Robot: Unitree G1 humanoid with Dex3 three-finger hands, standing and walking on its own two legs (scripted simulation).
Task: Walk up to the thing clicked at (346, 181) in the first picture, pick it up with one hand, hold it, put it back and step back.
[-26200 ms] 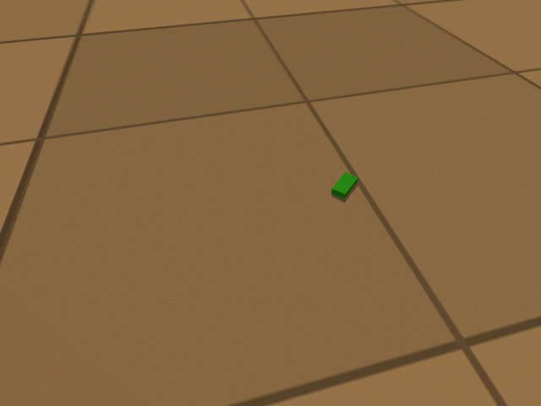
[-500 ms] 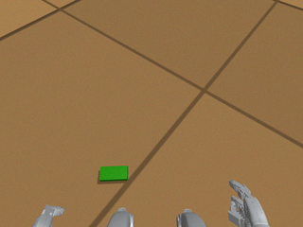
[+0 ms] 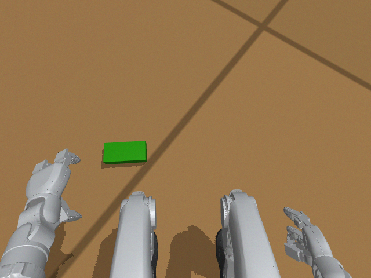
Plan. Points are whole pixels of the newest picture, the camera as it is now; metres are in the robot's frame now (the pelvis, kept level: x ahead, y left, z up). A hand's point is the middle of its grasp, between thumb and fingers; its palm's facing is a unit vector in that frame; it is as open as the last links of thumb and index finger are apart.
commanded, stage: rise first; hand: left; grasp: from above
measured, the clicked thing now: (125, 152) +0.50 +0.23 -0.46
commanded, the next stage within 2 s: none
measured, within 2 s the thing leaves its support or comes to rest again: neither
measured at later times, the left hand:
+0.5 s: hand (92, 166) +0.40 +0.28 -0.26, palm faces -0.45 -0.03 -0.89, open 14.2 cm
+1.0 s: hand (102, 157) +0.44 +0.27 -0.31, palm faces -0.45 -0.03 -0.89, open 14.1 cm
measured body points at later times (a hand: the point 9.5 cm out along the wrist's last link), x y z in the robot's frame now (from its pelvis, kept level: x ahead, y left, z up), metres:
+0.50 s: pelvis -0.03 +0.01 -0.11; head +0.18 +0.06 +0.29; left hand +0.42 +0.28 -0.21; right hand +0.03 -0.27 -0.22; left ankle +0.07 +0.14 -0.44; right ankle +0.07 -0.14 -0.44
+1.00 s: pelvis -0.01 +0.01 -0.14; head +0.22 +0.07 +0.24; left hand +0.46 +0.27 -0.26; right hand +0.04 -0.26 -0.25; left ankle +0.07 +0.14 -0.44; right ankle +0.07 -0.14 -0.44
